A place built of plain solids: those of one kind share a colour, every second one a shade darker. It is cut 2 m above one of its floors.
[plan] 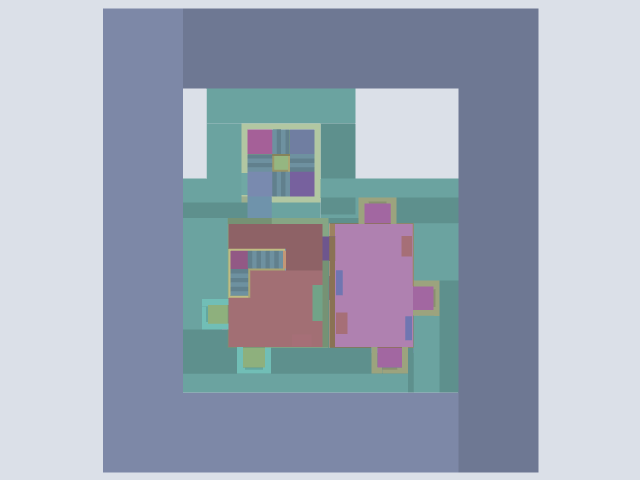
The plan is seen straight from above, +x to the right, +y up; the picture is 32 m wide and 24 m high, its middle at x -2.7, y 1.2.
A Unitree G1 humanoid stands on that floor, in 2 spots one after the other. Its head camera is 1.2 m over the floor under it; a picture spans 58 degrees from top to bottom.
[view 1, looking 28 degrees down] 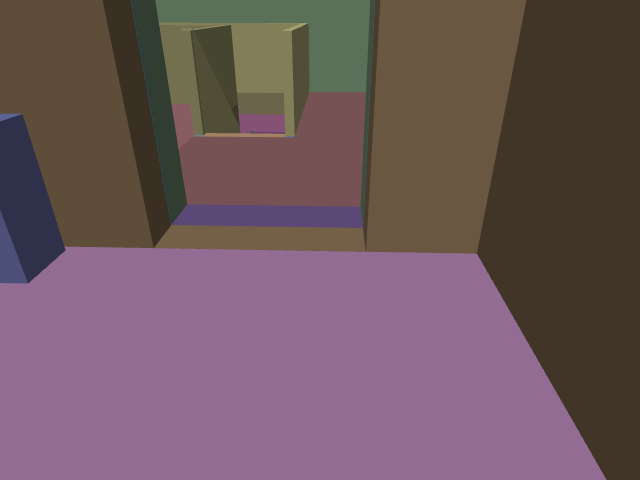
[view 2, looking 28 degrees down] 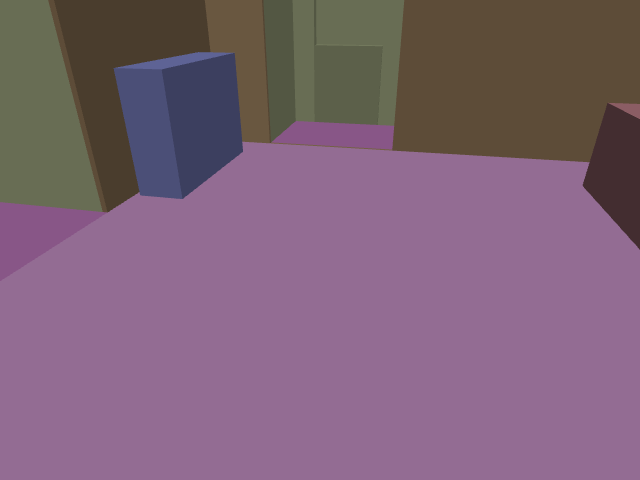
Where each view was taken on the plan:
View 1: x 0.18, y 1.20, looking -178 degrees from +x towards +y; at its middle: wall_hall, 2.55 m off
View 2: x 0.00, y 0.00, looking -78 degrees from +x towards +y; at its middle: floor_hall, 2.56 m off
